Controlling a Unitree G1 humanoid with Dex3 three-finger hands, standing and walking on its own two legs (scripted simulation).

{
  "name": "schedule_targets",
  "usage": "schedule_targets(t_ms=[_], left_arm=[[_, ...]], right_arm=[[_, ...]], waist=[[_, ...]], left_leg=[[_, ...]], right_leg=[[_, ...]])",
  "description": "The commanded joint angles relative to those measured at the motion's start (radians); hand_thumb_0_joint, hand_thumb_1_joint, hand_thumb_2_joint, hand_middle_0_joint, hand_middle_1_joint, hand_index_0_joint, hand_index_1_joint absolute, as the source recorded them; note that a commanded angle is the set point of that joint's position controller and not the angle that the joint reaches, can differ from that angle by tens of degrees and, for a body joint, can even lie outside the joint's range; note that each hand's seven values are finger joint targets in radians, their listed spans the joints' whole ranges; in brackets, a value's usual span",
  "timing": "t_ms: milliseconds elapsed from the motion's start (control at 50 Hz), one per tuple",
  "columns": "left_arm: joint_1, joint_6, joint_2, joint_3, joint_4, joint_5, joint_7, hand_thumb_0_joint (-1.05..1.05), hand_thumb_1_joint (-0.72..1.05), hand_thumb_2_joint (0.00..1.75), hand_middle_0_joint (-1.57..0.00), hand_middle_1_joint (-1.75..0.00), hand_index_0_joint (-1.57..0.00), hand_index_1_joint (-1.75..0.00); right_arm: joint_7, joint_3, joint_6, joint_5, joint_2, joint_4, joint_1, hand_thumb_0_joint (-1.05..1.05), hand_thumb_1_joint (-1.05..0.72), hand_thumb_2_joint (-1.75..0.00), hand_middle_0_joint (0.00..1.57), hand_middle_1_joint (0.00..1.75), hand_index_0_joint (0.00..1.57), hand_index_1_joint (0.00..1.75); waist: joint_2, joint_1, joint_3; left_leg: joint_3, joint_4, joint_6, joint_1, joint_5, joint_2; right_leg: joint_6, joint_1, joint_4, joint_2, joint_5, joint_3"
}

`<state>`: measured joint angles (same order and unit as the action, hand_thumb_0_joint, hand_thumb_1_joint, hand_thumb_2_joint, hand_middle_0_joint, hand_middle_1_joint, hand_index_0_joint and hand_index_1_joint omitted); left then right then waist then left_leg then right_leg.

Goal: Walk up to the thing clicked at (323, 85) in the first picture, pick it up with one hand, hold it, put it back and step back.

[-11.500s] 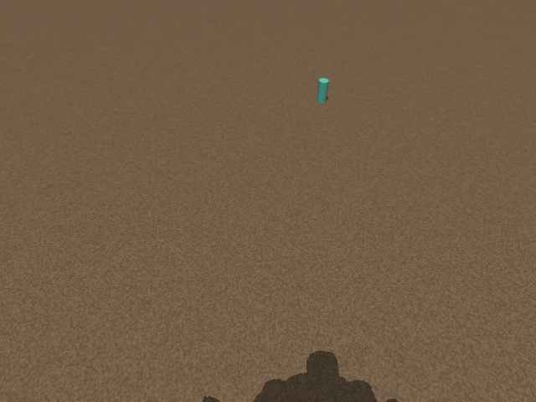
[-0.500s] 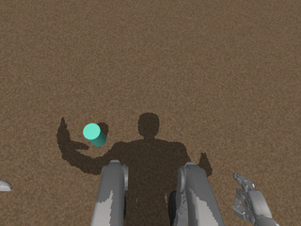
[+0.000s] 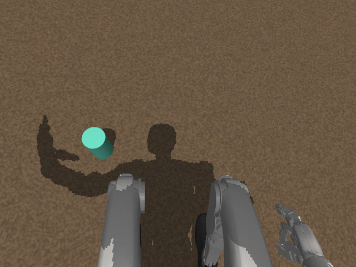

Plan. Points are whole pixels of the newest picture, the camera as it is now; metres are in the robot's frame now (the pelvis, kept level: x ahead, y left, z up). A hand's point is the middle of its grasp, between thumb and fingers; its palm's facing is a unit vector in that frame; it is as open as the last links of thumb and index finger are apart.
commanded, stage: go down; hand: left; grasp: from the side
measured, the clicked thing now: (99, 144) +0.44 +0.27 -0.36
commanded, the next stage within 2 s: approach in 0.94 s
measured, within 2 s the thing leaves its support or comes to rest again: neither
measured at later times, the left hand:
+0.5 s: hand out of the picture +0.32 +0.44 -0.04, palm faces +0.31 -0.94 -0.13, open 17.4 cm
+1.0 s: hand out of the picture +0.32 +0.45 -0.05, palm faces +0.31 -0.95 -0.11, open 17.5 cm
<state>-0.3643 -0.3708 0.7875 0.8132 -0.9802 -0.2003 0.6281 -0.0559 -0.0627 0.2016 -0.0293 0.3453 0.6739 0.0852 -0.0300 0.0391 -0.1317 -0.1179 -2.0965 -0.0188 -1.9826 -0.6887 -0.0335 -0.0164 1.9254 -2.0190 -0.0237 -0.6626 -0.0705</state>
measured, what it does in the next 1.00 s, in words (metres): lowers itself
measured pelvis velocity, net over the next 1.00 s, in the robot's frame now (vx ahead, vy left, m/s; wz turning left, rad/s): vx -0.01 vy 0.00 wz -0.02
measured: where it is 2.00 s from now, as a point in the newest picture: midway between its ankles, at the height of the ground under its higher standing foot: (168, 259)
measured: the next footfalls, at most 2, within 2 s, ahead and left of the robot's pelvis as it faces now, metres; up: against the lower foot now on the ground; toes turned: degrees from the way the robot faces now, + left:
none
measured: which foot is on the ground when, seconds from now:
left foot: down 0.00-1.00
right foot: down 0.00-1.00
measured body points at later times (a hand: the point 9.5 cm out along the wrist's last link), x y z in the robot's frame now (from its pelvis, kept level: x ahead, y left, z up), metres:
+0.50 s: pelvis -0.01 +0.00 -0.04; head +0.20 +0.07 +0.35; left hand +0.30 +0.49 -0.03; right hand +0.18 -0.27 -0.14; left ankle +0.08 +0.13 -0.40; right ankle +0.10 -0.13 -0.40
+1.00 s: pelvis -0.01 +0.00 -0.06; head +0.20 +0.08 +0.34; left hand +0.30 +0.50 -0.04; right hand +0.18 -0.27 -0.15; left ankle +0.08 +0.13 -0.40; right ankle +0.10 -0.13 -0.40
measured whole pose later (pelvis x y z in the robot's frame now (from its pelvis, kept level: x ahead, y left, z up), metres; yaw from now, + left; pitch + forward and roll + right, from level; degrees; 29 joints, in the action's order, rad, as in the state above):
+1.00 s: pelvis -0.01 +0.00 -0.06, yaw -1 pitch +31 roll -8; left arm -0.45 -0.39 0.88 0.90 -1.03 -0.24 0.73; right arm -0.04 -0.10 0.20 -0.04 0.37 0.67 0.07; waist -0.05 0.04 -0.08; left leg -0.13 -2.28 -0.01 -2.14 -0.69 -0.02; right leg -0.02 2.07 -2.19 -0.02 -0.67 -0.07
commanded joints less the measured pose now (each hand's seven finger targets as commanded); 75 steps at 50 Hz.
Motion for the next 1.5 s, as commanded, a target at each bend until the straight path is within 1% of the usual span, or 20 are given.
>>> schedule_targets(t_ms=[0,140,200,280,460,600,680,840,980,1020,1060,1100,1200,1220,1240,1280,1340,1380,1400,1480], left_arm=[[-0.134,-0.076,0.399,0.096,0.158,-0.040,0.009,0.00,-0.54,0.07,-0.05,-0.08,-0.05,-0.09],[-0.185,-0.087,0.468,0.129,0.132,-0.043,0.035,0.00,-0.54,0.08,-0.05,-0.08,-0.04,-0.09],[-0.193,-0.080,0.523,0.153,0.147,-0.044,0.042,0.00,-0.54,0.09,-0.05,-0.08,-0.04,-0.09],[-0.182,-0.063,0.502,0.148,0.137,-0.048,0.055,0.00,-0.53,0.09,-0.04,-0.07,-0.03,-0.09],[-0.205,-0.064,0.489,0.139,0.108,-0.053,0.066,0.00,-0.55,0.10,-0.04,-0.08,-0.03,-0.09],[-0.238,-0.073,0.537,0.155,0.124,-0.054,0.072,0.00,-0.57,0.08,-0.04,-0.06,-0.03,-0.08],[-0.234,-0.075,0.562,0.167,0.140,-0.055,0.076,0.00,-0.56,0.09,-0.04,-0.07,-0.03,-0.08],[-0.203,-0.071,0.528,0.165,0.139,-0.063,0.084,0.00,-0.54,0.09,-0.04,-0.07,-0.03,-0.08],[-0.208,-0.086,0.502,0.165,0.111,-0.084,0.100,0.00,-0.54,0.09,-0.04,-0.06,-0.03,-0.08],[-0.198,-0.093,0.525,0.187,0.106,-0.088,0.100,0.00,-0.56,0.14,-0.06,-0.08,-0.02,-0.13],[-0.202,-0.102,0.530,0.190,0.085,-0.095,0.103,0.00,-0.61,0.03,-0.09,-0.07,-0.06,-0.10],[-0.202,-0.118,0.475,0.168,0.038,-0.104,0.110,0.00,-0.61,0.04,-0.08,-0.08,-0.05,-0.10],[-0.266,-0.212,0.412,0.133,-0.055,-0.142,0.130,0.00,-0.61,0.03,-0.09,-0.07,-0.06,-0.10],[-0.291,-0.238,0.399,0.110,-0.058,-0.145,0.138,0.00,-0.61,0.03,-0.09,-0.07,-0.06,-0.09],[-0.274,-0.254,0.405,0.119,-0.095,-0.148,0.141,0.00,-0.61,0.02,-0.09,-0.07,-0.06,-0.09],[-0.314,-0.291,0.364,0.060,-0.128,-0.148,0.149,0.00,-0.61,0.03,-0.09,-0.08,-0.06,-0.10],[-0.341,-0.341,0.394,0.053,-0.138,-0.134,0.134,0.00,-0.60,0.03,-0.08,-0.07,-0.06,-0.09],[-0.312,-0.370,0.480,0.113,-0.149,-0.114,0.110,0.00,-0.61,0.03,-0.09,-0.07,-0.06,-0.09],[-0.323,-0.389,0.473,0.096,-0.115,-0.104,0.096,0.00,-0.61,0.03,-0.09,-0.08,-0.06,-0.10],[-0.260,-0.453,0.481,0.130,-0.128,-0.083,0.037,0.00,-0.59,0.06,-0.08,-0.10,-0.06,-0.12]], right_arm=[[-0.019,0.086,0.035,0.002,0.233,-0.065,0.081,0.00,-0.92,-0.91,0.20,0.30,0.20,0.30],[-0.017,0.076,0.035,-0.008,0.243,-0.057,0.089,0.00,-0.92,-0.91,0.20,0.30,0.20,0.30],[-0.016,0.067,0.032,-0.012,0.246,-0.054,0.096,0.00,-0.92,-0.91,0.20,0.30,0.20,0.30],[-0.017,0.067,0.030,-0.014,0.252,-0.048,0.099,0.00,-0.92,-0.91,0.20,0.30,0.20,0.30],[-0.011,0.063,0.029,-0.010,0.253,-0.057,0.088,0.00,-0.93,-0.91,0.20,0.30,0.20,0.30],[-0.005,0.060,0.029,-0.012,0.257,-0.061,0.087,0.00,-0.92,-0.91,0.20,0.30,0.20,0.30],[-0.007,0.059,0.029,-0.015,0.262,-0.055,0.093,0.00,-0.93,-0.91,0.20,0.30,0.20,0.30],[-0.004,0.062,0.024,-0.007,0.276,-0.051,0.088,0.00,-0.93,-0.91,0.20,0.30,0.20,0.30],[0.000,0.058,0.024,-0.009,0.273,-0.056,0.083,0.00,-0.93,-0.91,0.20,0.30,0.20,0.30],[0.002,0.056,0.023,-0.010,0.271,-0.051,0.086,0.00,-0.94,-0.92,0.20,0.30,0.20,0.30],[0.003,0.049,0.024,-0.014,0.265,-0.055,0.067,0.00,-0.92,-0.91,0.20,0.30,0.20,0.30],[0.004,0.044,0.026,-0.019,0.268,-0.050,0.063,0.00,-0.92,-0.91,0.20,0.30,0.20,0.30],[0.015,0.016,0.042,-0.040,0.267,-0.047,0.039,0.00,-0.91,-0.91,0.20,0.30,0.20,0.30],[0.017,0.009,0.048,-0.043,0.269,-0.054,0.019,0.00,-0.92,-0.91,0.20,0.30,0.20,0.30],[0.016,0.005,0.049,-0.051,0.275,-0.049,0.019,0.00,-0.91,-0.91,0.20,0.30,0.20,0.30],[0.018,-0.013,0.049,-0.062,0.278,-0.047,0.003,0.00,-0.91,-0.91,0.20,0.30,0.20,0.30],[0.026,-0.033,0.043,-0.084,0.287,-0.036,-0.010,0.00,-0.91,-0.90,0.20,0.30,0.20,0.30],[0.029,-0.048,0.033,-0.103,0.310,-0.048,-0.028,0.00,-0.91,-0.90,0.20,0.30,0.20,0.30],[0.033,-0.057,0.023,-0.110,0.308,-0.042,-0.033,0.00,-0.91,-0.91,0.20,0.30,0.20,0.30],[0.050,-0.088,-0.013,-0.141,0.328,-0.055,-0.078,0.00,-0.92,-0.91,0.20,0.30,0.20,0.30]], waist=[[0.221,-0.048,-0.530],[0.225,-0.054,-0.555],[0.231,-0.071,-0.614],[0.244,-0.065,-0.604],[0.208,-0.043,-0.524],[0.214,-0.052,-0.542],[0.240,-0.059,-0.581],[0.308,-0.057,-0.534],[0.247,-0.036,-0.525],[0.220,-0.049,-0.530],[0.201,-0.052,-0.510],[0.177,-0.027,-0.473],[0.105,0.021,-0.417],[0.119,0.027,-0.416],[0.128,0.023,-0.412],[0.145,0.046,-0.401],[0.174,0.039,-0.411],[0.227,0.016,-0.444],[0.266,0.013,-0.446],[0.343,0.008,-0.441]], left_leg=[[0.021,0.297,0.033,0.419,0.119,0.003],[0.040,0.257,0.037,0.373,0.069,0.007],[0.060,0.226,0.036,0.375,0.131,0.012],[0.063,0.203,0.035,0.380,0.175,0.013],[0.046,0.184,0.040,0.305,0.105,0.012],[0.055,0.170,0.042,0.285,0.056,0.012],[0.063,0.155,0.040,0.306,0.106,0.015],[0.014,0.190,0.025,0.364,0.110,0.007],[0.022,0.142,0.032,0.321,0.119,0.012],[0.040,0.131,0.038,0.285,0.111,0.017],[0.054,0.117,0.043,0.246,0.083,0.017],[0.054,0.091,0.045,0.221,0.090,0.017],[0.048,0.017,0.048,0.136,0.063,0.012],[0.042,0.010,0.046,0.143,0.049,0.011],[0.043,-0.002,0.042,0.159,0.057,0.008],[0.036,-0.024,0.040,0.152,0.042,0.006],[0.034,-0.054,0.032,0.164,0.050,0.002],[0.026,-0.068,0.021,0.198,0.101,-0.001],[0.021,-0.066,0.014,0.224,0.107,-0.005],[-0.007,-0.084,-0.007,0.285,0.198,-0.014]], right_leg=[[0.057,-0.208,0.149,0.030,0.099,-0.027],[0.053,-0.212,0.126,0.031,0.061,-0.023],[0.054,-0.251,0.115,0.032,0.098,-0.017],[0.056,-0.226,0.098,0.032,0.131,-0.019],[0.055,-0.159,0.070,0.035,0.080,-0.035],[0.051,-0.161,0.068,0.037,0.039,-0.033],[0.054,-0.177,0.056,0.036,0.075,-0.028],[0.061,-0.068,0.002,0.031,0.094,-0.049],[0.056,-0.080,0.003,0.029,0.091,-0.047],[0.053,-0.111,0.012,0.032,0.079,-0.042],[0.051,-0.125,0.020,0.036,0.055,-0.037],[0.050,-0.103,0.009,0.039,0.063,-0.043],[0.043,-0.094,-0.018,0.051,0.040,-0.057],[0.046,-0.065,-0.029,0.054,0.031,-0.061],[0.047,-0.061,-0.036,0.056,0.036,-0.064],[0.047,-0.043,-0.055,0.058,0.033,-0.073],[0.049,-0.038,-0.086,0.064,0.040,-0.085],[0.052,-0.058,-0.122,0.063,0.080,-0.094],[0.054,-0.048,-0.138,0.062,0.081,-0.100],[0.056,-0.039,-0.204,0.064,0.143,-0.129]])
